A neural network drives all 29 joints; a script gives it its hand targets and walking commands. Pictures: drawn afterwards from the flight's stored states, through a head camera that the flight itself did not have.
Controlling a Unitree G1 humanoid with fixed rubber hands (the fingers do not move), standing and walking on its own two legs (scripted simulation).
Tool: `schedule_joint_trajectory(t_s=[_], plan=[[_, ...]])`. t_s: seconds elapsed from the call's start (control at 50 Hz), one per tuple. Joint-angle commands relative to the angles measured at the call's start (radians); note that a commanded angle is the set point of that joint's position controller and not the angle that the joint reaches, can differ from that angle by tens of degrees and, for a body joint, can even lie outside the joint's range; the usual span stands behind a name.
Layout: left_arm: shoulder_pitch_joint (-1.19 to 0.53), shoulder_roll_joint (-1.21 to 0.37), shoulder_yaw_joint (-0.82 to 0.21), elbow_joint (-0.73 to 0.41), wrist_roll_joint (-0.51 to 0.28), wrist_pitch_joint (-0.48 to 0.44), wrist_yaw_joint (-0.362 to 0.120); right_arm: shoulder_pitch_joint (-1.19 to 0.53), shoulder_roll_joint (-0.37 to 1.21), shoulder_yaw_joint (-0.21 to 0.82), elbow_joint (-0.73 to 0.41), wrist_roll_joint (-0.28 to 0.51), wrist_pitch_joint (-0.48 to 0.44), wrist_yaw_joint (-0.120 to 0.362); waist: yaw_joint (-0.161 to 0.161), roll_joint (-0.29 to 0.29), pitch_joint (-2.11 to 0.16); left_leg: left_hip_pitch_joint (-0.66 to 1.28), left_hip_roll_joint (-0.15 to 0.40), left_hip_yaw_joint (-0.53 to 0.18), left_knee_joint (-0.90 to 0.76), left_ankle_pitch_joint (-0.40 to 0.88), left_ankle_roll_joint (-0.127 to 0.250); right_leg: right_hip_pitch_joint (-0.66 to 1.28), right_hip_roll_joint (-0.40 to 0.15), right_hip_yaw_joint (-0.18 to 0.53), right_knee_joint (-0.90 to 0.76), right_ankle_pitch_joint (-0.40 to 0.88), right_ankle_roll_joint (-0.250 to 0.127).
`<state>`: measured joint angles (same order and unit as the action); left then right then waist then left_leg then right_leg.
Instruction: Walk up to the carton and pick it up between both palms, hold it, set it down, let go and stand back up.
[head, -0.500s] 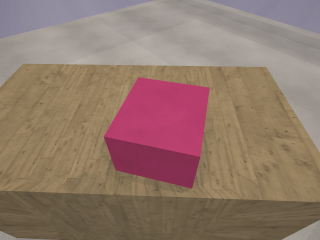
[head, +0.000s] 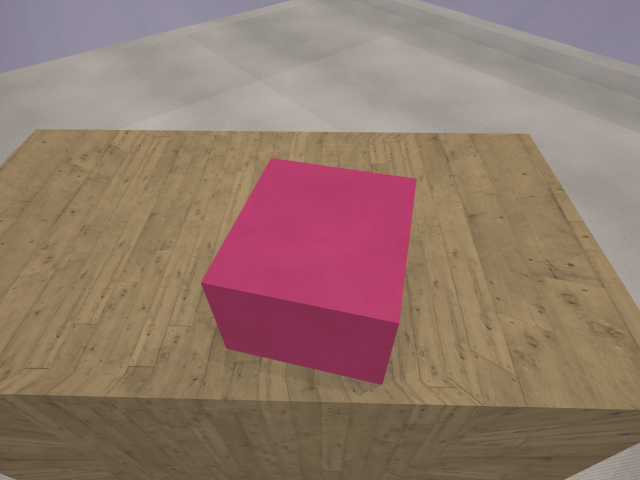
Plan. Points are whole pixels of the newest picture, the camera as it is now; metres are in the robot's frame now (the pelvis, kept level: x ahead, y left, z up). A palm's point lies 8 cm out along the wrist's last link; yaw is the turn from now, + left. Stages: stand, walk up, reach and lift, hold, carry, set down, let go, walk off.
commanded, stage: stand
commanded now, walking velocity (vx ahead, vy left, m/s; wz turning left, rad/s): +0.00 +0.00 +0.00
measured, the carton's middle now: (322, 262) +0.47 +0.00 -0.02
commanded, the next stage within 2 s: none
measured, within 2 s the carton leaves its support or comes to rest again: neither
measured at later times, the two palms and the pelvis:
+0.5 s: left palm out of the picture +0.01 +0.23 -0.14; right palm out of the picture +0.01 -0.22 -0.14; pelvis +0.01 +0.00 +0.00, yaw -1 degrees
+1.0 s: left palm out of the picture +0.02 +0.22 -0.14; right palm out of the picture +0.02 -0.22 -0.14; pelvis +0.03 +0.00 +0.00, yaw -1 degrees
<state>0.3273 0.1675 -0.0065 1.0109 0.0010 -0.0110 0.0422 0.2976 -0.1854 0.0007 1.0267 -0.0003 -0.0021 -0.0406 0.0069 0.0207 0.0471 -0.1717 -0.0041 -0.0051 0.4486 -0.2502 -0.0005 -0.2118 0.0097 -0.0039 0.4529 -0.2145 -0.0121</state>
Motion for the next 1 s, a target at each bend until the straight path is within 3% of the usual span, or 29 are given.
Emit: schedule_joint_trajectory(t_s=[0.0,0.08,0.12,0.28,0.3,0.5,0.98], plan=[[0.077,0.139,0.025,-0.034,-0.002,-0.014,0.008,0.073,-0.118,-0.022,-0.037,0.000,-0.012,-0.009,-0.001,-0.033,0.013,-0.033,0.099,-0.082,-0.092,0.118,0.000,0.010,-0.109,0.097,-0.100,0.118,0.001],[0.069,0.145,0.028,-0.035,-0.002,-0.012,0.009,0.070,-0.109,-0.019,-0.027,-0.002,-0.010,-0.010,0.005,-0.035,0.014,-0.035,0.095,-0.083,-0.093,0.102,-0.002,0.016,-0.111,0.100,-0.100,0.099,-0.003],[0.069,0.129,0.024,-0.031,-0.002,-0.013,0.011,0.061,-0.115,-0.021,-0.023,-0.001,-0.009,-0.011,0.000,0.000,0.044,-0.044,0.097,-0.080,-0.095,0.119,0.000,0.008,-0.113,0.107,-0.099,0.133,-0.001],[0.068,0.133,0.023,-0.021,0.000,-0.009,0.011,0.080,-0.106,-0.020,-0.009,0.002,-0.008,-0.009,-0.002,-0.031,0.062,-0.061,0.095,-0.075,-0.118,0.061,-0.002,-0.002,-0.102,0.101,-0.117,0.044,0.007],[0.066,0.127,0.025,-0.011,-0.004,-0.009,0.011,0.088,-0.106,-0.019,-0.004,-0.001,-0.012,-0.007,-0.007,-0.070,0.033,-0.023,0.097,-0.086,-0.126,0.031,0.006,-0.010,-0.099,0.109,-0.122,0.011,0.003],[0.062,0.115,0.022,0.010,-0.003,-0.015,0.013,0.077,-0.095,-0.015,0.005,0.002,-0.020,-0.008,-0.001,-0.016,0.043,-0.027,0.101,-0.075,-0.128,0.093,0.008,0.012,-0.104,0.111,-0.111,0.100,0.002],[0.051,0.097,0.015,0.045,-0.003,-0.014,0.019,0.083,-0.085,-0.009,0.027,0.003,-0.018,-0.016,-0.005,-0.027,0.036,0.023,0.113,-0.057,-0.120,0.198,0.007,0.035,-0.108,0.104,-0.100,0.228,0.005]])
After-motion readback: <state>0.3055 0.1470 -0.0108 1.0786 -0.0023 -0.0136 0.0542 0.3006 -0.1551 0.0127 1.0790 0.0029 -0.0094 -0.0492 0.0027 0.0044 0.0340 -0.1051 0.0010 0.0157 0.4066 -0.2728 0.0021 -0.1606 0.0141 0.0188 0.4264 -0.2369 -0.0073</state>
